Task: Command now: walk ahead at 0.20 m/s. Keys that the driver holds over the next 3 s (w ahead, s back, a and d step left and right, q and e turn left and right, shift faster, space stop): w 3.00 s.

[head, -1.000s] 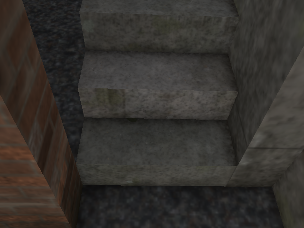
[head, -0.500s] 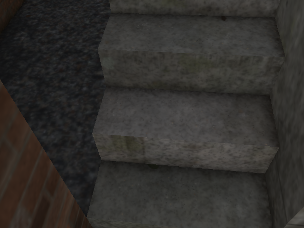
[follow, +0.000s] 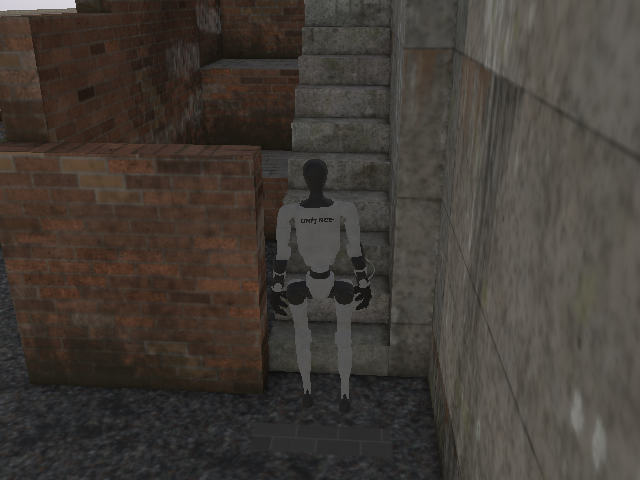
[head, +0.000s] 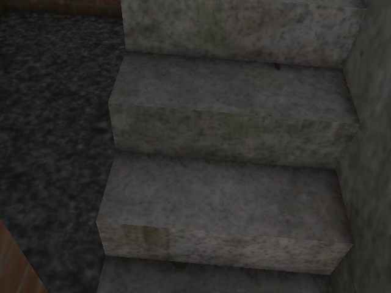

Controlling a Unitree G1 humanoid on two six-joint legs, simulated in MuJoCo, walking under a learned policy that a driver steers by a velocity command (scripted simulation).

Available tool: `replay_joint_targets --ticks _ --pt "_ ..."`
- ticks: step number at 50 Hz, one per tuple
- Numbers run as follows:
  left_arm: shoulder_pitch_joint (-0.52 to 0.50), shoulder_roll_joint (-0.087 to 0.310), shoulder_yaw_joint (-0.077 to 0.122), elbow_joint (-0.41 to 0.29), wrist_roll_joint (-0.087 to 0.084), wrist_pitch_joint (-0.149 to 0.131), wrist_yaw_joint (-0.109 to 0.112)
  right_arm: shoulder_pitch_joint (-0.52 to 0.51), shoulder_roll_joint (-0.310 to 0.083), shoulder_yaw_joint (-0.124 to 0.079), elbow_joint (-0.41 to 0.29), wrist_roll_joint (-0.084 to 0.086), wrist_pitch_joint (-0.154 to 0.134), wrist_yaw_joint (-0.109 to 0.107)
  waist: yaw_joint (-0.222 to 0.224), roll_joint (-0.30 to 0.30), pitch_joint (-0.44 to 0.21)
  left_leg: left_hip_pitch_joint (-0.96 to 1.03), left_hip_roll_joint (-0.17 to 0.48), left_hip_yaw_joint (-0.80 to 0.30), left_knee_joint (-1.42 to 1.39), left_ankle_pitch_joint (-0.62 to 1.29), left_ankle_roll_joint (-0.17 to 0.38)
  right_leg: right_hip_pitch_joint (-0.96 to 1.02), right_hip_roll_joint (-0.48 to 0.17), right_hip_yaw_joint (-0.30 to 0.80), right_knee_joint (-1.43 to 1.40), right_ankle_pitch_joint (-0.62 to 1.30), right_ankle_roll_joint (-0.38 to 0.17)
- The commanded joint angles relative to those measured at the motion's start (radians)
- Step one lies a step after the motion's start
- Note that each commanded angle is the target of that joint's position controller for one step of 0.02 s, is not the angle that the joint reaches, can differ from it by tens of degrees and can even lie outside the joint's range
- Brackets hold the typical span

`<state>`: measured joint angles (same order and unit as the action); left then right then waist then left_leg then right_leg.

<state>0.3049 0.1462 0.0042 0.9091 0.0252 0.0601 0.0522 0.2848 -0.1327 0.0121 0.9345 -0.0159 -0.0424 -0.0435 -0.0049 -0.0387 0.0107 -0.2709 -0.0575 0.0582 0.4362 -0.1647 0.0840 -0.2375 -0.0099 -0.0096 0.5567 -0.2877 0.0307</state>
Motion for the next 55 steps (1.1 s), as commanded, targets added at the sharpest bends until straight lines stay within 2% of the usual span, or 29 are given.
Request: replay_joint_targets --ticks 1,2,3,4,5,6,8,9,13,15,16,17,18,19,21,23,24,25,26,27,28,29,30,32,33,35,38,43,55 --pt "0.089 0.016 -0.012 -0.022 0.026 -0.022 -0.003 -0.092 -0.134 -0.026 -0.076 0.003 0.017 -0.004 0.022 0.181 0.021 -0.122 0.206 -0.291 -0.279 -0.479 -0.022 0.134 -0.015 0.033 -0.164 0.058 -0.033" --pt "0.099 0.018 -0.015 -0.023 0.030 -0.041 -0.005 -0.083 -0.136 -0.032 -0.077 0.007 0.026 -0.001 0.006 0.115 0.052 -0.124 0.196 -0.295 -0.258 -0.421 -0.017 0.123 -0.045 0.068 -0.189 0.028 -0.046" --pt "0.099 0.046 -0.007 -0.008 0.022 -0.051 -0.007 -0.040 -0.137 -0.033 -0.073 0.017 0.034 0.002 -0.025 -0.014 0.091 -0.074 0.155 -0.250 -0.267 -0.355 -0.015 0.007 -0.032 0.076 -0.212 -0.118 -0.071" --pt "0.076 0.015 -0.013 -0.021 0.016 -0.065 -0.008 -0.065 -0.140 -0.032 -0.072 0.013 0.036 0.000 -0.012 -0.046 0.107 -0.009 0.143 -0.213 -0.226 -0.282 -0.012 -0.063 -0.043 0.102 -0.278 -0.170 -0.083" --pt "0.061 0.061 -0.004 -0.033 0.024 -0.078 -0.012 -0.057 -0.158 -0.035 -0.064 0.005 0.036 0.004 -0.007 -0.028 0.089 0.032 0.120 -0.156 -0.150 -0.259 -0.003 -0.063 -0.058 0.113 -0.275 -0.192 -0.101" --pt "0.052 0.068 0.000 -0.046 0.025 -0.090 -0.017 -0.054 -0.145 -0.034 -0.065 0.005 0.033 0.008 -0.004 -0.089 0.063 0.055 0.093 -0.106 -0.082 -0.233 -0.002 -0.079 -0.072 0.143 -0.321 -0.249 -0.117" --pt "0.013 0.074 0.000 -0.064 0.009 -0.098 -0.018 -0.065 -0.102 -0.019 -0.077 -0.006 0.021 0.020 -0.018 -0.132 0.072 0.073 0.044 -0.029 0.025 -0.166 -0.007 -0.119 -0.111 0.211 -0.397 -0.305 -0.146" --pt "0.050 0.099 0.009 -0.052 -0.006 -0.101 -0.015 -0.029 -0.102 -0.019 -0.069 -0.009 0.017 0.025 -0.021 -0.129 0.056 0.070 0.040 -0.008 0.083 -0.178 -0.005 -0.091 -0.116 0.226 -0.385 -0.291 -0.148" --pt "-0.011 0.113 0.019 -0.091 -0.006 -0.101 -0.020 -0.001 -0.100 -0.014 -0.072 -0.022 0.002 0.033 -0.041 -0.048 0.080 0.049 0.043 0.006 0.121 -0.178 0.008 -0.110 -0.125 0.203 -0.312 -0.140 -0.188" --pt "-0.020 0.097 0.020 -0.104 0.002 -0.103 -0.028 -0.005 -0.110 -0.009 -0.070 -0.013 -0.013 0.033 -0.030 0.018 0.068 0.054 0.072 -0.041 0.038 -0.151 0.013 -0.079 -0.089 0.157 -0.237 -0.045 -0.176" --pt "-0.017 0.082 0.017 -0.111 0.002 -0.110 -0.027 -0.007 -0.149 -0.020 -0.067 -0.004 -0.019 0.033 -0.027 0.076 0.063 0.073 0.104 -0.108 -0.018 -0.163 0.020 -0.087 -0.044 0.108 -0.162 -0.040 -0.157" --pt "-0.005 0.056 0.009 -0.120 0.004 -0.116 -0.028 -0.004 -0.204 -0.036 -0.066 0.002 -0.020 0.031 -0.011 0.203 0.061 0.088 0.174 -0.224 -0.101 -0.117 0.047 -0.094 0.011 0.035 -0.040 -0.020 -0.130" --pt "0.028 0.049 0.006 -0.121 0.016 -0.119 -0.028 0.037 -0.242 -0.050 -0.057 0.010 -0.016 0.027 -0.010 0.283 0.031 0.160 0.264 -0.361 -0.171 -0.061 0.099 -0.145 0.034 -0.001 0.080 -0.074 -0.109" --pt "0.049 0.062 0.007 -0.117 0.021 -0.121 -0.025 0.054 -0.240 -0.051 -0.057 0.013 -0.013 0.022 -0.009 0.265 0.016 0.196 0.345 -0.462 -0.212 -0.002 0.152 -0.180 0.034 -0.013 0.134 -0.133 -0.103" --pt "0.041 0.062 0.009 -0.115 0.018 -0.119 -0.022 0.028 -0.225 -0.044 -0.063 0.002 -0.015 0.017 0.007 0.147 0.028 0.172 0.378 -0.411 -0.209 0.215 0.181 -0.145 0.009 -0.010 0.133 -0.219 -0.113" --pt "0.050 0.019 -0.001 -0.111 0.010 -0.128 -0.018 -0.072 -0.223 -0.037 -0.080 0.009 -0.014 0.011 0.059 0.105 0.008 0.105 0.287 -0.236 -0.149 0.443 0.133 0.039 0.023 -0.043 -0.089 -0.075 -0.122" --pt "0.098 0.015 0.001 -0.094 0.017 -0.132 -0.016 -0.049 -0.225 -0.044 -0.067 0.036 -0.009 0.007 0.065 0.116 -0.025 0.091 0.230 -0.160 -0.087 0.507 0.122 0.130 0.050 -0.048 -0.140 0.051 -0.124" --pt "0.105 0.030 0.006 -0.094 0.017 -0.135 -0.014 -0.064 -0.204 -0.037 -0.071 0.046 -0.011 0.007 0.072 0.100 -0.057 0.096 0.190 -0.107 -0.013 0.551 0.099 0.177 0.036 -0.030 -0.179 0.117 -0.122" --pt "0.123 0.060 0.011 -0.095 0.018 -0.139 -0.013 -0.098 -0.167 -0.023 -0.093 0.054 -0.017 0.009 0.074 0.073 -0.095 0.074 0.155 -0.072 0.055 0.475 0.070 0.226 -0.009 0.030 -0.202 0.154 -0.132" --pt "0.110 0.119 0.023 -0.110 0.017 -0.137 -0.010 -0.100 -0.128 -0.007 -0.118 0.050 -0.020 0.016 0.048 -0.061 -0.088 0.005 0.097 -0.035 0.113 0.240 0.033 0.233 -0.104 0.171 -0.272 0.184 -0.152" --pt "0.041 0.126 0.022 -0.121 0.017 -0.127 -0.006 -0.012 -0.085 0.011 -0.103 0.025 -0.012 0.026 -0.022 -0.214 -0.033 0.021 0.074 -0.019 0.084 -0.092 0.010 0.128 -0.184 0.258 -0.316 0.116 -0.189" --pt "-0.048 0.096 0.014 -0.150 0.017 -0.123 -0.012 0.013 -0.104 0.010 -0.084 0.002 -0.007 0.027 -0.053 -0.164 0.042 0.045 0.069 -0.011 0.040 -0.183 0.008 0.052 -0.179 0.236 -0.321 0.089 -0.188" --pt "-0.095 0.080 0.010 -0.175 0.013 -0.123 -0.014 0.003 -0.124 0.008 -0.080 -0.005 -0.007 0.023 -0.051 -0.095 0.082 0.053 0.067 -0.018 -0.013 -0.142 0.008 0.034 -0.145 0.196 -0.287 0.177 -0.174" --pt "-0.046 0.078 0.008 -0.178 0.006 -0.137 -0.014 -0.031 -0.175 -0.004 -0.093 0.009 -0.017 0.023 -0.013 0.058 0.032 0.081 0.121 -0.076 -0.014 0.176 0.009 0.104 -0.068 0.087 -0.164 0.417 -0.145" --pt "0.002 0.084 0.008 -0.162 0.000 -0.143 -0.009 -0.033 -0.180 -0.006 -0.103 0.022 -0.022 0.021 -0.001 0.080 -0.037 0.122 0.140 -0.085 0.008 0.354 0.011 0.141 -0.053 0.058 -0.120 0.481 -0.133" --pt "0.017 0.072 0.005 -0.167 -0.005 -0.138 -0.006 -0.034 -0.176 -0.011 -0.112 0.032 -0.033 0.012 0.015 0.093 -0.092 0.166 0.166 -0.098 0.055 0.535 0.013 0.150 -0.049 0.044 -0.083 0.470 -0.126" --pt "-0.018 0.073 0.000 -0.185 -0.003 -0.125 -0.004 -0.072 -0.168 -0.009 -0.137 0.036 -0.030 0.002 0.017 0.054 -0.083 0.164 0.164 -0.092 0.093 0.568 0.011 0.136 -0.048 0.057 -0.092 0.466 -0.127" --pt "-0.051 0.070 -0.009 -0.199 0.006 -0.119 -0.001 -0.075 -0.152 -0.001 -0.156 0.024 -0.018 0.002 0.005 0.026 -0.058 0.149 0.155 -0.097 0.058 0.368 0.003 0.141 -0.073 0.083 -0.113 0.502 -0.130" --pt "-0.112 0.061 -0.028 -0.225 0.007 -0.120 -0.009 -0.153 -0.155 0.008 -0.193 0.015 -0.016 0.005 0.012 0.048 -0.069 0.172 0.175 -0.122 -0.026 0.331 -0.016 0.140 -0.074 0.082 -0.182 0.349 -0.102"
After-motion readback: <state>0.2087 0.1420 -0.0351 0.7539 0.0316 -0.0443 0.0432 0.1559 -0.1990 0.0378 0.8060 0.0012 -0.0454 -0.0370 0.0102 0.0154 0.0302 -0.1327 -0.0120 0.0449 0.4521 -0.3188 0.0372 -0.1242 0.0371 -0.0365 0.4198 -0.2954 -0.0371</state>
